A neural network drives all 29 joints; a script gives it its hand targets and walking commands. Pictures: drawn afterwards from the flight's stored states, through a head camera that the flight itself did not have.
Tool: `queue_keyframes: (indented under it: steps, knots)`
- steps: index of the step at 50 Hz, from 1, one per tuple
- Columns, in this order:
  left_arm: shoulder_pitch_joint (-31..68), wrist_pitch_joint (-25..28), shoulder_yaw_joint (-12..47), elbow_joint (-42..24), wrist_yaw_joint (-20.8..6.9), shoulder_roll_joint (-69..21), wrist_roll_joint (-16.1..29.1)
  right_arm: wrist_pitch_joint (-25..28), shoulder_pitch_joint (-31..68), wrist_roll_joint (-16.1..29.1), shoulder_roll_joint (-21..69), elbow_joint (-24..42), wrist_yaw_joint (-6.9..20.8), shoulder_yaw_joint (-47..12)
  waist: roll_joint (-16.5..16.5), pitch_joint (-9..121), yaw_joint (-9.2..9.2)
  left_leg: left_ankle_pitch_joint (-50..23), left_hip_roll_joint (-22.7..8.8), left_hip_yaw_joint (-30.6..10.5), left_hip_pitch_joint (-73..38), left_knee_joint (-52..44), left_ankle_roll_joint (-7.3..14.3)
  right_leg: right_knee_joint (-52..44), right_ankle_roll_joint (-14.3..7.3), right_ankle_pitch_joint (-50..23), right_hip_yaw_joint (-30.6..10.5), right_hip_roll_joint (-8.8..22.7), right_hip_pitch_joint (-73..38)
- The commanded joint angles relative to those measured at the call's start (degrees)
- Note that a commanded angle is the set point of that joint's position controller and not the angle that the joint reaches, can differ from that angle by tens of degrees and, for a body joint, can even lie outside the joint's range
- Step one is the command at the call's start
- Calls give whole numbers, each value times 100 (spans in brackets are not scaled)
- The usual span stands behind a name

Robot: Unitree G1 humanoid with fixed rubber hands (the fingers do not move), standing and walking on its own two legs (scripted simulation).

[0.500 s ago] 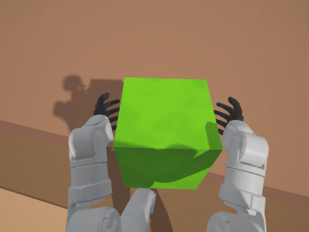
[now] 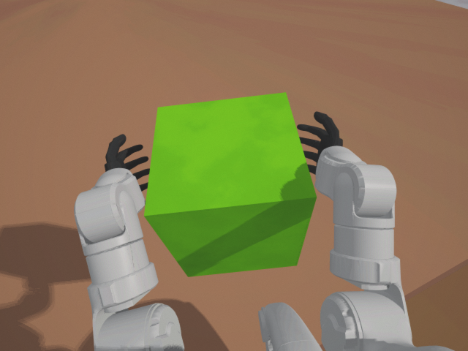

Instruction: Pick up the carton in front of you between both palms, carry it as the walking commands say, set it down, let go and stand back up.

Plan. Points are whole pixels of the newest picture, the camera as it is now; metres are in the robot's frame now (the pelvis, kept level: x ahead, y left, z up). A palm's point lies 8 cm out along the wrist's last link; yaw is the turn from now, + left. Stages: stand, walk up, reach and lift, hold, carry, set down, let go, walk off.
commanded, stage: carry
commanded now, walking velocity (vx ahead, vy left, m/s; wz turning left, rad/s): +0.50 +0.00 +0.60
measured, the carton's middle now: (232, 192) +0.36 -0.04 +0.10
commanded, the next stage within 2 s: none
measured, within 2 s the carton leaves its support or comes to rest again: neither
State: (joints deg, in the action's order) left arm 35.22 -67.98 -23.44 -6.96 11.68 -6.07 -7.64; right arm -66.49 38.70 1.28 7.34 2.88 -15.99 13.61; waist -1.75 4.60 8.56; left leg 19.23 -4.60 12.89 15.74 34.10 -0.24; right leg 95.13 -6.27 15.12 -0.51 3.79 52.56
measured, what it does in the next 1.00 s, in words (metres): climbs, turning left: right foot 0.16 m higher, then left foot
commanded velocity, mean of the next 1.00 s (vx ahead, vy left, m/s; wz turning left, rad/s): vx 0.50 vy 0.00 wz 0.37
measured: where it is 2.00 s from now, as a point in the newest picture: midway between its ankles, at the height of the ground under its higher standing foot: (196, 162)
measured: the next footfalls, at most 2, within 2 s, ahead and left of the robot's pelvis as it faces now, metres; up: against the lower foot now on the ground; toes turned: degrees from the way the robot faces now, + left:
right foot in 0.26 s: +0.42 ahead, -0.26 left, +0.16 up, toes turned -4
left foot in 0.80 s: +0.69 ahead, -0.05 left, +0.16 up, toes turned +23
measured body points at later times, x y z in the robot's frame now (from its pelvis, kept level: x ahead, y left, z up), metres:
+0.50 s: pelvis +0.33 -0.16 +0.11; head +0.42 -0.17 +0.55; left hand +0.64 +0.06 +0.21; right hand +0.71 -0.24 +0.20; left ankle +0.28 -0.06 -0.41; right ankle +0.38 -0.25 -0.57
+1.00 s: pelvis +0.63 -0.11 +0.16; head +0.62 -0.11 +0.61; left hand +0.93 +0.14 +0.32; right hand +1.01 -0.16 +0.33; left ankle +0.66 -0.07 -0.57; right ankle +0.64 -0.25 -0.48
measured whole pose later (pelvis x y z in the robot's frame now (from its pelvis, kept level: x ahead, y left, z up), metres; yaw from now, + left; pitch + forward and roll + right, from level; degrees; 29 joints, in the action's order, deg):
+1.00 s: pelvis +0.63 -0.11 +0.16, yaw +18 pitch +2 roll +0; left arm 39.2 -71.4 -23.0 -1.3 12.8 -6.4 -4.0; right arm -70.7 39.4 -0.8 7.4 1.6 -13.5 19.7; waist -0.4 4.2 3.3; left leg 10.4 5.2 8.1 18.8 26.3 8.2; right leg 68.0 0.4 17.9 1.0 4.8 31.5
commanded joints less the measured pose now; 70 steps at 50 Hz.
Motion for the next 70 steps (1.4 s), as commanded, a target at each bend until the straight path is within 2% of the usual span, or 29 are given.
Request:
queue_keyframes:
  steps: [1,5,7,10,11,12,13,14,15,16,18,21,25,32,36,39,40,41,42,43,47,51,57,63,65,66,67,68,70]
  knots:
    - [3475,-219,3127,517,-78,-3449,1002,-204,2994,979,4081,-412,593,-2807,1127,920,-230,-846,-1524,-1912,-1431,-1977,1112,331,-73,564,322,229,1376]
    - [4083,-295,3162,1073,17,-3865,1193,-333,3016,591,3906,-831,527,-2168,1338,618,395,-1699,-1713,-2828,-4613,-1799,1526,2495,47,3009,149,326,5251]
    - [4062,-273,3084,1267,85,-4083,1169,-262,2900,563,3866,-878,549,-2033,1190,345,431,-1702,-1711,-2814,-4545,-2112,1313,1692,140,3649,56,611,5429]
    - [3997,-115,3025,1259,160,-4403,1013,-103,3261,789,4334,-545,705,-2172,1709,573,-452,-959,-1033,-1268,-896,-3662,769,-1982,115,1982,761,668,573]
    - [4200,5,3104,1164,167,-4547,1020,-54,3590,870,4472,-336,759,-2266,2231,1058,-715,-3832,-942,-590,-209,-3388,841,-2007,19,1220,1635,24,-1199]
    - [4217,122,3186,1039,171,-4673,1105,16,3667,956,4667,-117,800,-2426,2465,1718,-1091,-6741,-842,-349,-323,-2071,733,-2287,-39,849,1705,-375,-2459]
    - [3998,247,3259,833,163,-4806,1159,99,3704,999,4707,135,795,-2555,2762,2548,-1884,-8155,-719,-361,-452,-246,431,-3258,-45,464,1413,-784,-3897]
    - [4040,403,3454,404,148,-4858,1229,215,3681,947,4666,408,751,-2655,1886,3263,-2318,-6798,-450,-674,290,2043,26,-4538,21,299,141,-739,-5252]
    - [4193,581,3683,-111,144,-4730,1238,344,3240,774,4750,670,695,-2758,-1187,4137,-1979,-571,879,-1150,1434,4457,-376,-6760,-504,424,-3978,1206,-5880]
    - [3989,673,3895,-485,98,-4619,1492,434,3185,705,4504,600,611,-2687,-1863,4948,-1521,-278,1004,-2891,1320,6821,-109,-6776,-824,-484,-4733,1817,-6017]
    - [4169,968,4242,-1499,16,-4560,1819,603,2702,670,4519,945,488,-2930,-1241,4181,-1369,-497,610,-2597,2451,7721,252,-5605,-668,-1405,-3397,1672,-5754]
    - [3276,1092,4485,-1492,-205,-4522,2083,782,2946,873,4306,1769,489,-3366,-1289,3326,-1327,-209,272,-2274,3711,7572,353,-5626,-548,-745,-2460,1687,-5756]
    - [2471,1016,4731,-1554,-353,-4159,2098,721,2074,698,3880,1781,490,-3557,-264,2457,-1306,490,51,-1860,4151,6196,444,-6341,-423,-1588,-1535,1936,-5896]
    - [2630,443,4501,-1235,-241,-3472,2033,168,1533,325,3214,1155,437,-2980,-258,1376,-1023,-2134,228,-374,2648,1554,658,-7689,111,-2930,1354,1004,-5524]
    - [2554,52,3814,-722,0,-2879,1611,-172,1853,439,2978,593,309,-2669,-563,1239,-953,-2492,937,255,1498,-14,719,-7354,344,-5289,1800,899,-5991]
    - [2862,-195,3312,-388,132,-2646,1363,-348,2414,557,2913,320,214,-2412,-1061,1573,-501,-2134,1098,143,-141,-636,834,-5561,571,-5947,2066,912,-5832]
    - [3073,-269,3160,-252,162,-2583,1310,-395,2656,605,2961,272,197,-2352,-714,1716,-425,-1850,917,-311,-1007,-910,766,-4502,669,-4724,1925,789,-5229]
    - [3294,-332,3054,-118,192,-2611,1272,-451,2767,591,2933,181,181,-2244,101,1566,-529,-2717,130,-1321,-1700,-304,805,-3522,723,-1878,1562,533,-4066]
    - [3260,-405,2991,138,217,-2680,1308,-497,3114,577,2814,-18,119,-2134,1459,1960,-700,-3289,-1138,-3822,-2820,-653,1818,-2138,881,1417,1169,-397,-2307]
    - [3360,-409,2918,106,246,-2690,1304,-520,3208,720,2942,-18,107,-2156,1217,2055,-670,-1825,-1264,-4728,-2828,-1514,2271,-1330,811,1568,291,-535,-1466]
    - [4162,-311,2922,124,143,-3577,1399,-427,3890,946,3962,153,285,-2469,-31,1781,-741,-311,-1115,-3401,-1149,-1978,1558,-2284,561,354,-251,292,-1679]
    - [3989,-101,3237,469,-18,-4287,1232,-226,3537,716,4471,-159,470,-2601,398,1828,-683,-675,-928,-2577,-1211,-2356,1347,-3583,831,-117,77,400,-1542]
    - [3065,229,3962,579,-338,-5277,1395,99,2186,148,4983,-253,713,-2675,783,1841,-763,-3294,-606,-1604,-2595,-2236,861,-5820,1000,-897,666,219,-1452]
    - [1953,606,4793,-632,-478,-5531,1643,499,552,191,5439,529,942,-3192,1148,1627,-672,-4476,-516,-1091,-3152,-1638,731,-7059,834,-1186,1195,-181,-2011]
    - [1475,662,5046,-1349,-482,-5415,1732,566,-179,389,5459,906,966,-3437,940,2028,-776,-5029,-374,-631,-2371,-459,449,-7691,639,-1646,1500,-400,-3924]
    - [904,652,5069,-1398,-487,-5458,1743,560,-326,472,5336,1175,944,-3568,685,2382,-904,-4141,-303,-495,-1215,459,250,-7588,439,-1470,1055,17,-5426]
    - [297,645,4938,-1499,-475,-5298,1664,498,-417,596,5241,1475,929,-3754,-277,2875,-1007,-2306,-46,-426,22,1711,115,-7390,134,-1771,-591,1186,-6720]
    - [56,660,4890,-1573,-430,-5197,1592,447,-621,660,5191,1869,925,-3866,-1936,3119,-996,429,709,-737,2107,2986,-13,-7427,-742,-2293,-2437,2112,-8202]
    - [-677,645,4839,-1923,-468,-5248,1590,452,-766,898,5242,2433,928,-4188,-777,2746,-1007,770,308,-1301,2871,3912,146,-7425,-732,-2916,-1793,1993,-7723]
